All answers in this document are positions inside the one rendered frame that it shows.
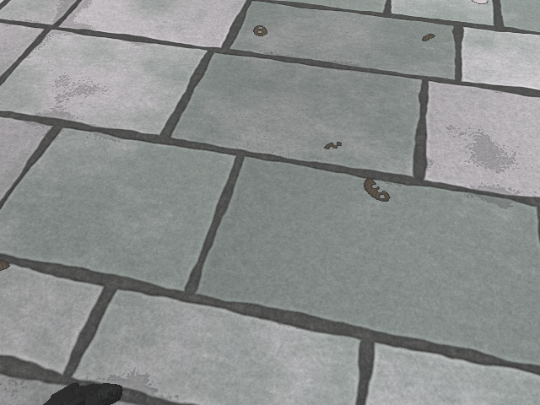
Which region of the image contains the robot left hand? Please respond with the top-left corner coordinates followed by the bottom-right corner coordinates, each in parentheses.
top-left (43, 382), bottom-right (123, 405)

